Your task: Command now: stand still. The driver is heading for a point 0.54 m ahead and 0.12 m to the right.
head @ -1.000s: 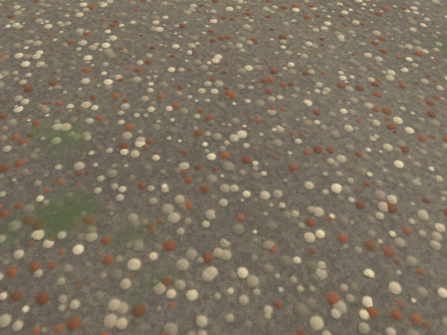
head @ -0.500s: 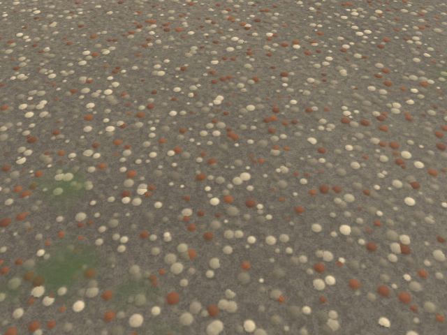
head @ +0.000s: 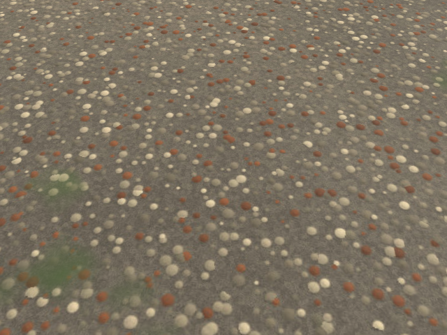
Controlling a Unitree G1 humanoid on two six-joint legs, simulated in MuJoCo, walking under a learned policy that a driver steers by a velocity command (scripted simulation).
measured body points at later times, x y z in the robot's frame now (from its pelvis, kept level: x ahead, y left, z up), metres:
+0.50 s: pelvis +0.00 +0.00 +0.00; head +0.01 +0.01 +0.45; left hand +0.03 +0.26 -0.16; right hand +0.00 -0.24 -0.15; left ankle -0.03 +0.11 -0.74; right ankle +0.02 -0.13 -0.74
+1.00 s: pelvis +0.14 -0.06 +0.01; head +0.14 -0.08 +0.46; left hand +0.08 +0.18 -0.14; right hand +0.25 -0.32 -0.13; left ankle +0.18 +0.10 -0.66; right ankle +0.07 -0.14 -0.74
